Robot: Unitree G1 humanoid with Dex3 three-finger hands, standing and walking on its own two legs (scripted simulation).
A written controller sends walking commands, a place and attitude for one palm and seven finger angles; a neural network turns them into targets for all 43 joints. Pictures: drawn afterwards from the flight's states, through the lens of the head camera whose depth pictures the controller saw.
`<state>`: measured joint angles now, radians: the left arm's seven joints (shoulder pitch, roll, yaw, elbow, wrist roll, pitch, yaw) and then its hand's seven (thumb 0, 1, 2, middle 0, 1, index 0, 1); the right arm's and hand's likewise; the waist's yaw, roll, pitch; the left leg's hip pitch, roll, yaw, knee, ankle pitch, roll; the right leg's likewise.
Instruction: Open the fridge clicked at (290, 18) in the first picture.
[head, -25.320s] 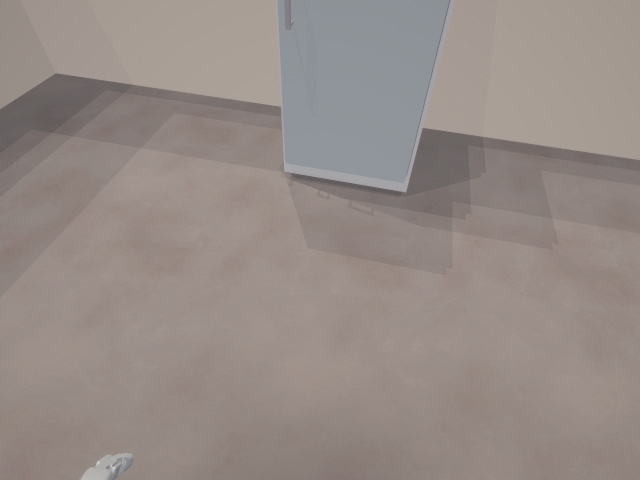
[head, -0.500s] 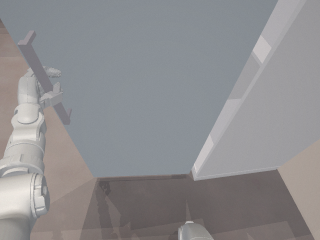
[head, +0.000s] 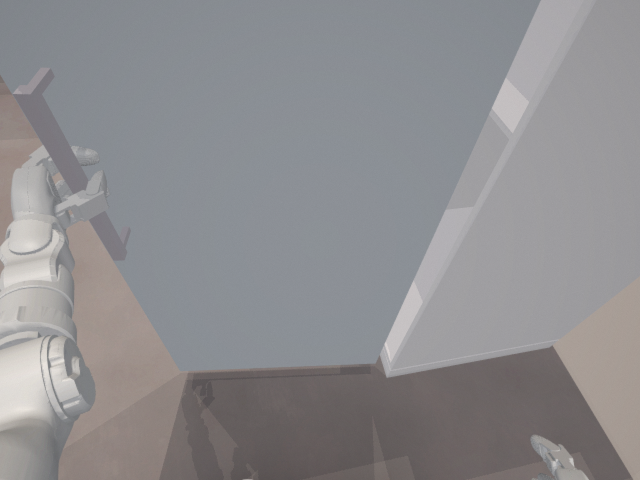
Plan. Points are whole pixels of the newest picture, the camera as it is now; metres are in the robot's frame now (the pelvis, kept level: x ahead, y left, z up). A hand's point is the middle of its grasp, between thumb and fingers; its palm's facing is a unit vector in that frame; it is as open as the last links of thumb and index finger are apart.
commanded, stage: loosen the grip on the handle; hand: left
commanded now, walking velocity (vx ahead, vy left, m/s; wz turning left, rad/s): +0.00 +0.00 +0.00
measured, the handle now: (88, 180) +0.46 +0.32 +0.10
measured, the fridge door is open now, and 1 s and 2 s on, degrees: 82 80 80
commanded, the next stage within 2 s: slip the hand off the handle in 0.52 s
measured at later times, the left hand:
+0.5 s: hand (78, 212) +0.44 +0.35 +0.06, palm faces +0.47 -0.86 -0.20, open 13.9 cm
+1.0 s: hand (34, 219) +0.42 +0.40 +0.06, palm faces +0.50 -0.85 -0.17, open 14.6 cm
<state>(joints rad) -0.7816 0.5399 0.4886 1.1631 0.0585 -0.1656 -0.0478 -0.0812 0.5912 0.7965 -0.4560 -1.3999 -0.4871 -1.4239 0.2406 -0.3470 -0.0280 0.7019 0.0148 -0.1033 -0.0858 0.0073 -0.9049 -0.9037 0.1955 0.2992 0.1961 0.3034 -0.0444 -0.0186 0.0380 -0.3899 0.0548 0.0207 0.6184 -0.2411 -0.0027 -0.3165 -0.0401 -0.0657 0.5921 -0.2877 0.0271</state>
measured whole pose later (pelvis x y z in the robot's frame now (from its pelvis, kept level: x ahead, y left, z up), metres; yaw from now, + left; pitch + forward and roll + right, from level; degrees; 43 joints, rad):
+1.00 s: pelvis +0.04 -0.01 -0.02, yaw +2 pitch +14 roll -2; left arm -0.65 0.76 0.60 1.11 -0.01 -0.11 -0.18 -0.02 -0.55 0.20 -0.26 -1.15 -0.26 -1.15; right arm 0.35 -0.29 0.01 0.66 0.01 -0.01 -0.09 0.01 -0.90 -0.90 0.20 0.30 0.20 0.30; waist -0.06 -0.01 -0.09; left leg -0.68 0.06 -0.04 0.80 -0.35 -0.02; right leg -0.58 0.02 -0.04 0.74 -0.40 0.00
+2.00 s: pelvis +0.02 +0.01 -0.02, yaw +3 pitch +9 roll -3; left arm -0.20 0.58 0.61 0.61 -0.16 -0.07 -0.24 -0.02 -0.55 0.20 -0.26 -1.15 -0.25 -1.15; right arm 0.28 -0.25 0.05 0.59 0.02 -0.12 -0.12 0.01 -0.90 -0.90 0.20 0.30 0.20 0.30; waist 0.03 -0.01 -0.10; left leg -0.62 0.03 -0.04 0.81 -0.34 0.00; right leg -0.50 -0.01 -0.05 0.74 -0.39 0.03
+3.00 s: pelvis +0.04 +0.01 +0.01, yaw +2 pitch -1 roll +0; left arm 0.28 0.38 0.41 -0.16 -0.08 -0.04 0.12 -0.01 0.19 0.55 -0.23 -0.72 -0.23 -0.71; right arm 0.20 -0.21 0.07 0.65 0.00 -0.20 -0.10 0.01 -0.90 -0.90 0.20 0.30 0.20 0.30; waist 0.09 0.03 -0.03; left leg -0.25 0.00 0.01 0.53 -0.27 0.01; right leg -0.17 -0.04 0.00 0.50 -0.32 0.04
